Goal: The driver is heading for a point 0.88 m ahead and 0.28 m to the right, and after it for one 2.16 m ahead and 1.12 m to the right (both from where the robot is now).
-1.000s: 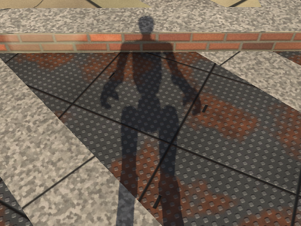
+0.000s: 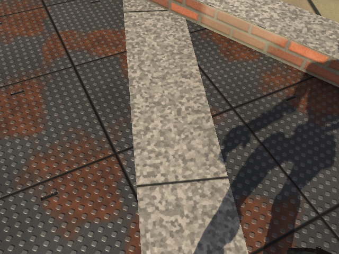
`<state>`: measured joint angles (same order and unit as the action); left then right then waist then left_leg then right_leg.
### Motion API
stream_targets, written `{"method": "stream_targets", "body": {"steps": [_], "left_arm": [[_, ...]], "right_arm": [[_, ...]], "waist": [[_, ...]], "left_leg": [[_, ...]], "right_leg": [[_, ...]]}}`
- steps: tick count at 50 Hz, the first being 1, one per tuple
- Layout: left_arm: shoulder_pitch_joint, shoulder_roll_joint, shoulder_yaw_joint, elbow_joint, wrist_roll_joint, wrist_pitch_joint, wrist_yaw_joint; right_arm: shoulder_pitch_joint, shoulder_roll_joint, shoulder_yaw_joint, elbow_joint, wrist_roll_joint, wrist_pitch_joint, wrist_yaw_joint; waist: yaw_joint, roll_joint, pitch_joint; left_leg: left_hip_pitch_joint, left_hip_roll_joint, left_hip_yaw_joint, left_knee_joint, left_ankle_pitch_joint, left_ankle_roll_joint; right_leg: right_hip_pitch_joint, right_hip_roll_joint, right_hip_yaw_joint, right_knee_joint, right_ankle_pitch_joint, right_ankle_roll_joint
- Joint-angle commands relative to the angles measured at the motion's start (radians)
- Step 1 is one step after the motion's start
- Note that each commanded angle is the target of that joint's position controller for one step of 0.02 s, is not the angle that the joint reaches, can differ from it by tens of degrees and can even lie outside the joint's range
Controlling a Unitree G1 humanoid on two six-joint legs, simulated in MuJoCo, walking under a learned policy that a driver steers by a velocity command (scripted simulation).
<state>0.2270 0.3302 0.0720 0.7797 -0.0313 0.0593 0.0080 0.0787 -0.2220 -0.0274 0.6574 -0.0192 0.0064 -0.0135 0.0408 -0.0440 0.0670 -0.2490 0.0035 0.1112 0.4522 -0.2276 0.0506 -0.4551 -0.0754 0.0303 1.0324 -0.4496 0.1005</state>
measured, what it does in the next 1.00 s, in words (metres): walks ahead, turning right: right foot, then left foot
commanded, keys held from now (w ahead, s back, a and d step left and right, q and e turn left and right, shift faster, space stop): w+e+shift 0.56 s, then w+q+shift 0.44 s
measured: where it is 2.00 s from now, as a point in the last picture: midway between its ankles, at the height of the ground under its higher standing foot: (303, 135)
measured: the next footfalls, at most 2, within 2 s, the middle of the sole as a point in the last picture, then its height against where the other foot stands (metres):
right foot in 0.44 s outside the picture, level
left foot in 0.94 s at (277, 191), level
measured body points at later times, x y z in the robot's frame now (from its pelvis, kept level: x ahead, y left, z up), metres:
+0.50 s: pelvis +0.18 -0.16 -0.05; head +0.20 -0.20 +0.40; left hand +0.42 +0.07 -0.12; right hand +0.15 -0.46 -0.18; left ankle +0.04 +0.10 -0.66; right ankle +0.21 -0.25 -0.74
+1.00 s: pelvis +0.55 -0.38 -0.05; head +0.57 -0.40 +0.40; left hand +0.72 -0.14 -0.16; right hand +0.58 -0.69 -0.15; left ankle +0.69 -0.41 -0.74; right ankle +0.27 -0.33 -0.61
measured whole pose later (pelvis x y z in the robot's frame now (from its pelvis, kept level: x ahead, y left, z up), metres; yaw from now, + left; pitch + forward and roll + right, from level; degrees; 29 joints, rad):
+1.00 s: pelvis +0.55 -0.38 -0.05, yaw -23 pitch +0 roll +2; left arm 0.35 0.29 0.03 0.79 0.03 -0.08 0.04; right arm 0.18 -0.31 -0.06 0.72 0.03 -0.09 0.06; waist -0.03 0.01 0.05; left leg -0.54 -0.15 0.12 0.66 -0.16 0.19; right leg -0.03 0.09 -0.02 1.22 -0.44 0.01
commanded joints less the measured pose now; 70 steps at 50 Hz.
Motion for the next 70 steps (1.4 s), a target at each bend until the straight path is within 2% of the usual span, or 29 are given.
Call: {"method": "stream_targets", "body": {"steps": [1,7,18,20,22,23,24,25,26,28,30,36,42,45,47,48,49,50,51,52,53,56,59,63,66,67,68,69,70], "left_arm": [[-0.021,0.11,0.032,-0.098,-0.008,-0.006,0.01],[-0.049,0.062,0.035,-0.14,-0.003,-0.048,-0.008],[-0.106,0.025,0.001,-0.211,-0.022,-0.048,-0.052],[-0.014,0.067,0.017,-0.19,-0.026,-0.041,-0.046],[0.36,0.194,0.094,-0.082,-0.041,-0.039,-0.03],[0.468,0.286,0.115,-0.016,-0.046,-0.037,-0.028],[0.333,0.338,0.094,-0.094,-0.022,-0.073,-0.046],[0.277,0.239,0.065,-0.148,-0.011,-0.116,-0.071],[0.282,0.214,0.06,-0.136,0.0,-0.14,-0.074],[0.186,0.157,0.038,-0.141,0.02,-0.155,-0.064],[0.112,0.086,0.011,-0.168,0.03,-0.156,-0.043],[0.237,0.027,-0.023,-0.091,0.021,-0.159,0.008],[0.257,0.099,-0.013,-0.027,0.05,-0.163,0.04],[0.208,0.16,0.01,-0.03,0.085,-0.141,0.073],[0.033,0.199,0.026,-0.081,0.113,-0.127,0.082],[-0.082,0.089,-0.005,-0.117,0.118,-0.145,0.054],[0.095,-0.095,-0.06,-0.181,0.04,-0.185,0.012],[0.08,-0.01,-0.068,-0.208,-0.012,-0.231,-0.021],[-0.003,0.054,-0.057,-0.229,-0.022,-0.251,-0.036],[-0.025,0.05,-0.057,-0.228,0.002,-0.252,-0.038],[-0.025,0.038,-0.059,-0.22,0.031,-0.241,-0.029],[-0.001,0.054,-0.054,-0.221,0.053,-0.203,0.003],[-0.197,0.001,-0.073,-0.304,0.081,-0.205,0.014],[-0.3,0.005,-0.053,-0.346,0.036,-0.205,0.013],[-0.264,0.07,-0.011,-0.343,0.025,-0.222,0.013],[-0.102,0.087,0.001,-0.303,0.034,-0.227,0.01],[0.127,0.121,0.004,-0.255,0.053,-0.224,0.006],[0.193,0.178,0.008,-0.212,0.079,-0.213,-0.01],[0.212,0.152,0.021,-0.18,0.052,-0.202,-0.025]], "right_arm": [[0.073,-0.207,-0.075,-0.017,0.016,-0.024,-0.025],[0.121,-0.197,-0.089,0.039,0.013,-0.077,-0.029],[0.129,-0.268,-0.12,0.09,0.034,-0.075,0.023],[0.097,-0.298,-0.126,0.084,0.049,-0.069,0.035],[0.043,-0.289,-0.115,0.063,0.061,-0.061,0.04],[0.031,-0.134,-0.063,0.037,0.018,-0.074,0.034],[0.066,-0.082,-0.044,-0.062,0.034,-0.12,0.028],[-0.053,-0.229,-0.063,-0.096,0.069,-0.155,0.019],[-0.092,-0.234,-0.064,-0.113,0.091,-0.174,0.016],[-0.024,-0.186,-0.052,-0.063,0.036,-0.186,0.008],[0.071,-0.195,-0.056,-0.009,0.04,-0.154,0.028],[-0.126,-0.107,-0.019,-0.027,0.035,-0.114,0.062],[-0.198,-0.126,-0.028,-0.055,0.073,-0.144,0.114],[-0.008,-0.19,-0.06,-0.026,0.083,-0.122,0.108],[0.483,-0.281,-0.101,0.103,0.085,-0.086,0.08],[0.67,-0.264,-0.081,0.175,0.072,-0.072,0.059],[0.558,-0.231,-0.064,0.147,0.012,-0.093,0.06],[0.454,-0.193,-0.068,0.086,0.004,-0.089,0.049],[0.402,-0.174,-0.065,0.06,0.004,-0.097,0.043],[0.321,-0.162,-0.057,0.044,0.01,-0.108,0.051],[0.254,-0.169,-0.055,0.022,0.012,-0.118,0.053],[0.19,-0.165,-0.05,0.006,0.031,-0.115,0.036],[0.238,-0.177,-0.055,0.028,0.062,-0.112,0.009],[0.353,-0.187,-0.065,0.084,0.077,-0.08,0.001],[0.343,-0.18,-0.074,0.089,0.072,-0.04,-0.013],[0.313,-0.179,-0.072,0.077,0.056,-0.034,-0.017],[0.304,-0.102,-0.046,0.042,0.022,-0.033,-0.016],[0.545,0.0,-0.009,0.04,0.025,-0.051,0.002],[0.592,-0.114,-0.011,0.077,0.052,-0.045,0.01]], "waist": [[-0.08,0.21,-0.092],[-0.077,0.149,-0.032],[-0.044,0.108,0.087],[0.02,0.118,0.033],[0.236,0.045,-0.163],[0.217,-0.25,-0.065],[0.053,-0.434,-0.219],[0.094,-0.175,-0.214],[0.076,-0.093,-0.131],[-0.016,0.026,-0.082],[-0.06,-0.026,-0.073],[0.033,0.0,0.048],[0.032,-0.046,0.051],[-0.093,-0.135,-0.079],[-0.336,-0.109,-0.221],[-0.391,0.193,-0.212],[-0.158,0.472,-0.321],[-0.171,0.288,-0.356],[-0.134,0.101,-0.219],[-0.051,-0.102,-0.104],[-0.003,-0.138,-0.048],[0.05,-0.054,0.045],[-0.045,0.024,0.067],[-0.139,0.104,-0.008],[-0.094,0.151,-0.079],[-0.009,0.164,-0.205],[0.064,0.126,-0.397],[-0.048,-0.309,-0.567],[-0.016,-0.283,-0.627]], "left_leg": [[0.147,0.326,-0.227,-0.31,-0.277,0.164],[0.318,0.37,-0.155,-0.382,-0.33,0.112],[0.336,0.36,0.168,-0.355,-0.151,0.066],[0.294,0.331,0.235,-0.2,0.175,0.051],[0.079,0.258,0.283,0.381,0.697,0.002],[-0.297,0.152,0.206,0.841,-0.161,-0.067],[-0.573,-0.046,-0.08,1.116,-0.444,-0.079],[-0.649,-0.009,-0.222,1.106,-0.308,-0.047],[-0.706,0.005,-0.204,1.056,-0.218,-0.016],[-0.561,0.088,-0.256,0.886,-0.082,0.007],[-0.47,0.128,-0.232,0.773,0.028,-0.007],[-0.509,0.094,-0.066,0.388,0.389,-0.046],[-0.365,-0.058,0.002,0.075,0.547,0.011],[-0.182,-0.16,0.096,0.151,0.4,0.046],[0.25,-0.103,-0.021,0.186,0.332,0.118],[0.486,-0.019,-0.151,0.222,0.312,0.175],[0.735,0.136,-0.68,0.163,-0.092,0.364],[0.695,0.223,-0.98,-0.141,-0.547,0.401],[0.513,0.231,-0.993,-0.248,-0.578,0.35],[0.277,0.208,-0.947,-0.282,-0.508,0.319],[0.09,0.147,-0.882,-0.291,-0.419,0.317],[-0.201,0.025,-0.65,-0.308,-0.186,0.307],[-0.337,-0.073,-0.482,-0.292,0.001,0.252],[-0.178,-0.092,-0.534,-0.149,0.02,0.156],[0.041,-0.094,-0.579,0.126,0.295,0.061],[0.081,-0.108,-0.514,0.316,0.403,0.014],[-0.023,-0.111,-0.426,0.627,0.167,-0.028],[-0.358,-0.248,-0.373,0.985,-0.539,-0.085],[-0.468,-0.116,-0.38,1.132,-0.436,-0.091]], "right_leg": [[-0.159,-0.039,-0.011,0.056,0.107,-0.005],[-0.365,-0.084,0.012,0.005,0.209,-0.048],[-0.294,-0.12,-0.097,-0.152,0.197,-0.166],[-0.085,-0.038,-0.203,-0.155,0.107,-0.208],[0.479,0.147,-0.281,-0.224,0.133,-0.294],[0.634,0.055,0.013,-0.34,0.097,-0.337],[0.707,-0.106,0.735,-0.695,-0.333,-0.507],[0.687,-0.204,0.858,-0.855,-0.393,-0.473],[0.642,-0.239,0.848,-0.873,-0.36,-0.465],[0.426,-0.171,0.662,-0.781,-0.171,-0.42],[0.351,-0.114,0.468,-0.794,-0.048,-0.394],[0.351,-0.007,0.046,-0.882,0.557,-0.241],[0.504,-0.05,-0.127,-0.933,0.918,-0.118],[0.639,-0.092,-0.164,-0.647,1.633,-0.063],[0.452,-0.091,-0.147,-0.074,1.815,-0.052],[0.11,0.085,-0.127,0.505,0.693,-0.047],[-0.363,0.215,0.087,0.835,-0.177,-0.022],[-0.443,0.173,0.181,0.757,-0.051,-0.103],[-0.412,0.127,0.174,0.604,0.05,-0.162],[-0.334,0.089,0.16,0.483,0.116,-0.178],[-0.25,0.064,0.167,0.388,0.141,-0.167],[-0.141,-0.003,0.122,0.166,0.168,-0.096],[0.015,0.029,0.043,-0.201,0.438,-0.041],[0.153,0.136,0.046,-0.525,0.595,-0.002],[0.198,0.157,0.061,-0.678,0.567,-0.037],[0.348,0.113,0.046,-0.665,0.692,-0.071],[0.637,-0.078,0.161,-0.504,0.888,-0.156],[0.981,-0.402,0.667,-0.476,1.159,-0.418],[0.981,-0.428,0.854,-0.516,0.7,-0.452]]}}
Keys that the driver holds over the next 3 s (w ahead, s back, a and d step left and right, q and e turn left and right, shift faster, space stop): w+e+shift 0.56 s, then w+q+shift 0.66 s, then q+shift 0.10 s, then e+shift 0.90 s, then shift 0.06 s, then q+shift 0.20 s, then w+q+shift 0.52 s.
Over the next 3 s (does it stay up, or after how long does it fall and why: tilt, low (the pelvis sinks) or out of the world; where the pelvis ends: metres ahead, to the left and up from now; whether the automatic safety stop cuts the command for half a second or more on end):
stays up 1.22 -0.67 0.00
